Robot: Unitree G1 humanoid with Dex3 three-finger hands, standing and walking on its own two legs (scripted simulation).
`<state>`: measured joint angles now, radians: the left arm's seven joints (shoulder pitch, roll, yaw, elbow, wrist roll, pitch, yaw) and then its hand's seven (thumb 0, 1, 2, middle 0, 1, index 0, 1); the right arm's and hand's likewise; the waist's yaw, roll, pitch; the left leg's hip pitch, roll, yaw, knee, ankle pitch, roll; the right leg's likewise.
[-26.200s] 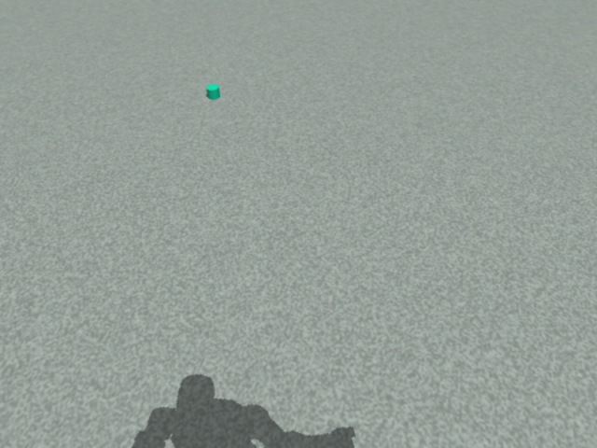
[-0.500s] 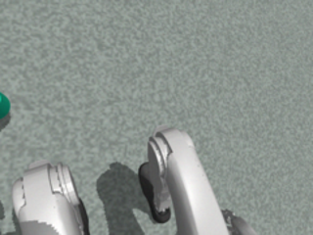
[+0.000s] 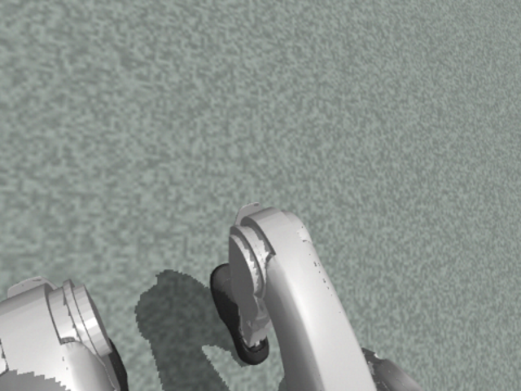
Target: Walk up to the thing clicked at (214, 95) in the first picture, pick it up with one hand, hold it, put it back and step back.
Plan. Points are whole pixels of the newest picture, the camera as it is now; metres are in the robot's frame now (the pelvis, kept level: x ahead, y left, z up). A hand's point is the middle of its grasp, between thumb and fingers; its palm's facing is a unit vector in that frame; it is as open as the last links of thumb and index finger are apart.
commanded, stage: rest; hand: left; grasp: from above
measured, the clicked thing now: out of the picture +0.48 +0.30 -0.25
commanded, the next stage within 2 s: open in 0.82 s
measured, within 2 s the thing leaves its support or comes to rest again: rests again in 0.40 s
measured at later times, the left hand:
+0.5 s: hand out of the picture +0.46 +0.30 -0.23, palm faces -0.44 -0.13 -0.89, open 10.2 cm
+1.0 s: hand out of the picture +0.46 +0.30 -0.24, palm faces -0.44 -0.13 -0.89, open 10.2 cm
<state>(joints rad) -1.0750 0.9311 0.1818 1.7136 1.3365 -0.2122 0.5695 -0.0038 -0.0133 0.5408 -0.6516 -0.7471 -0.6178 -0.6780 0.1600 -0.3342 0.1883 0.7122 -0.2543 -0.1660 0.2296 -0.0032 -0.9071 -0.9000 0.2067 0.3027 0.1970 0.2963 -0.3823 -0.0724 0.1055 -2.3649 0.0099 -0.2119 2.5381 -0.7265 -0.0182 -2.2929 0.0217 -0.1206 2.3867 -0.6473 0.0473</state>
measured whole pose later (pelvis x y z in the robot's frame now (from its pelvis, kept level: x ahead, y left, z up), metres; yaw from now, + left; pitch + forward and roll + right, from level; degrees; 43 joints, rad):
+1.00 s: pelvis -0.01 +0.00 +0.00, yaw -2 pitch +28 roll -14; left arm -1.11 1.02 0.13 1.80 1.31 -0.22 0.63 0.00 -0.02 0.51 -0.70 -0.70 -0.66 -0.64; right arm 0.12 -0.36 0.29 0.66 -0.27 -0.23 0.26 0.00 -0.91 -0.91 0.21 0.30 0.20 0.30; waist -0.42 -0.12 0.17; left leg -2.35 0.02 -0.25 2.55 -0.73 -0.01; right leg -2.26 0.04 -0.15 2.36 -0.63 0.06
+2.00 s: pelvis -0.01 +0.01 +0.01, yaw -3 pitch +28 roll -14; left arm -1.11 1.04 0.12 1.75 1.30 -0.22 0.62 0.00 -0.48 1.01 -0.09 -1.06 -0.10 -1.05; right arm 0.13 -0.37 0.30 0.63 -0.26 -0.23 0.26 0.00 -0.90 -0.90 0.21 0.30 0.20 0.30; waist -0.42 -0.14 0.19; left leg -2.34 0.02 -0.26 2.54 -0.72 -0.01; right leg -2.24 0.04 -0.16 2.34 -0.62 0.06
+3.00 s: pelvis -0.01 +0.00 +0.02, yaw +3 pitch +34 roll -9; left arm -1.03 0.83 0.10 1.43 1.28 -0.22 0.40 0.00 -0.41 0.99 -0.16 -0.92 -0.15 -0.92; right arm 0.23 -0.30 0.13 0.69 -0.16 -0.06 0.14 0.00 -0.90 -0.90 0.21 0.30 0.20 0.30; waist -0.31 -0.02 0.01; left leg -2.36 -0.01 -0.15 2.43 -0.67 0.00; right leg -2.29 0.00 -0.07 2.31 -0.63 0.04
